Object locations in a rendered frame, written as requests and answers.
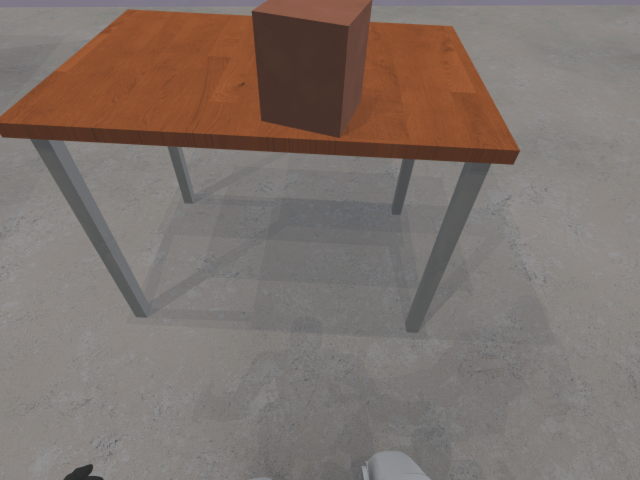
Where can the right robot thigh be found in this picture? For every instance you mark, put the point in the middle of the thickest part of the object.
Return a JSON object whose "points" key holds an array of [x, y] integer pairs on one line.
{"points": [[391, 465]]}

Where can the carton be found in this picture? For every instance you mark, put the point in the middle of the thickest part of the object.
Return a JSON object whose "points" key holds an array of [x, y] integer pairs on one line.
{"points": [[310, 58]]}

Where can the table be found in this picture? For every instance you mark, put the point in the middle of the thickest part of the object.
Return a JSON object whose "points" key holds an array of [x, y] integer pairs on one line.
{"points": [[182, 79]]}

